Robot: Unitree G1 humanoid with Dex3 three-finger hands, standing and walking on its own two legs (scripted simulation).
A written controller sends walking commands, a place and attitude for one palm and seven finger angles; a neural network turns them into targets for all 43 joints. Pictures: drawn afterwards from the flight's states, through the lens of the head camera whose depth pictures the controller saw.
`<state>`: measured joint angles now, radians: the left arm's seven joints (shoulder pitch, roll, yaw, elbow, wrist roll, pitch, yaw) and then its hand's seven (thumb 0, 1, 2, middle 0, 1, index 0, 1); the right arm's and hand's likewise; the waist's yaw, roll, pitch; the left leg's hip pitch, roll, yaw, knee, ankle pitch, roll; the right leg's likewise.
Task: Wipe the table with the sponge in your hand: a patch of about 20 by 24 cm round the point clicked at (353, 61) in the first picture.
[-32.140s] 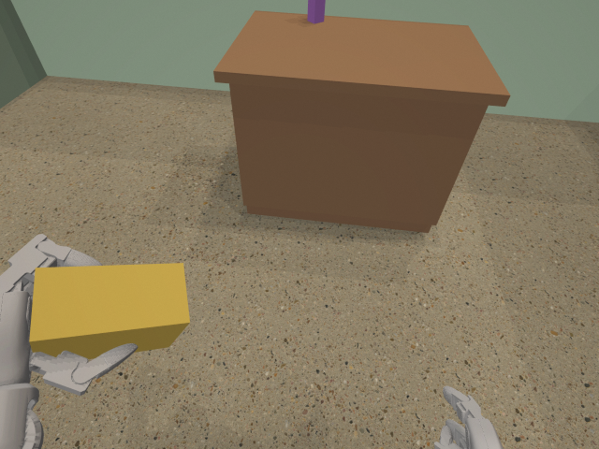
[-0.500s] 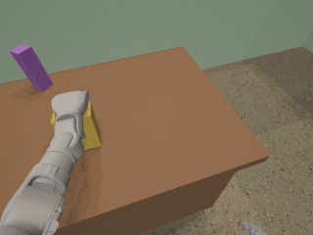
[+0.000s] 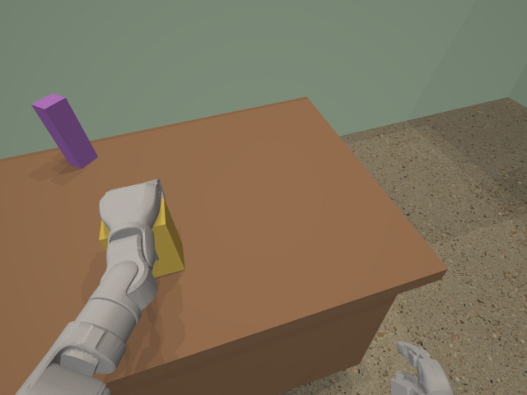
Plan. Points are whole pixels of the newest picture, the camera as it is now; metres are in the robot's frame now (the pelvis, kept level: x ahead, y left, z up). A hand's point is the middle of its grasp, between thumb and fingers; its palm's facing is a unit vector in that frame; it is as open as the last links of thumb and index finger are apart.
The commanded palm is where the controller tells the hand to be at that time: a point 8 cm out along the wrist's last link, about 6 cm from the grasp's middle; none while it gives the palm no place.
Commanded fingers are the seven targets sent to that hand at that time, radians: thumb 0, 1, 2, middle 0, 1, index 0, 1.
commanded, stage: wipe back along the middle lane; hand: left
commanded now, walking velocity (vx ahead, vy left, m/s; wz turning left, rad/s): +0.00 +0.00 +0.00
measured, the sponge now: (149, 249) +0.35 +0.25 +0.01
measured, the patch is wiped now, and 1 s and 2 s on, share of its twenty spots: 0.60 0.65 0.75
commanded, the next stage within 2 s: slide across to the third lane in 1.00 s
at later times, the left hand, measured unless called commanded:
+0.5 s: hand (149, 249) +0.31 +0.22 +0.07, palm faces +0.02 -0.04 -1.00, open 10.7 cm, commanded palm +0.27 +0.20 +0.09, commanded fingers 0.00 0.10 1.30 -1.20 -1.60 -1.20 -1.60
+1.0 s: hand (150, 273) +0.27 +0.20 +0.07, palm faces +0.06 -0.09 -0.99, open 10.7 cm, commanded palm +0.22 +0.19 +0.10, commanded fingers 0.00 0.10 1.30 -1.20 -1.60 -1.20 -1.60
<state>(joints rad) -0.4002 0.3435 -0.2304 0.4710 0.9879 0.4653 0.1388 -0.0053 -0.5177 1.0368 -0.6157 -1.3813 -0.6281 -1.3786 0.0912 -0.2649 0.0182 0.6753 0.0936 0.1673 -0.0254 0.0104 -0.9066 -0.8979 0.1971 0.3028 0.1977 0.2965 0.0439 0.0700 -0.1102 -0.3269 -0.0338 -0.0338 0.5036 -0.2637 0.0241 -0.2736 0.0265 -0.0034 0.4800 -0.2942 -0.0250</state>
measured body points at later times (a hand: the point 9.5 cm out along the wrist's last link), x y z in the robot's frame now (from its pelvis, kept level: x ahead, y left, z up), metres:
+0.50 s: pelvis +0.00 -0.01 +0.00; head -0.02 -0.05 +0.45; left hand +0.31 +0.21 +0.12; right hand +0.21 -0.23 -0.10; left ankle -0.01 +0.10 -0.74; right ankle -0.03 -0.11 -0.74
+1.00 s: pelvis -0.01 -0.01 +0.00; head -0.03 -0.06 +0.45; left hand +0.26 +0.20 +0.12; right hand +0.23 -0.22 -0.08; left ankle -0.01 +0.10 -0.74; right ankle -0.03 -0.11 -0.74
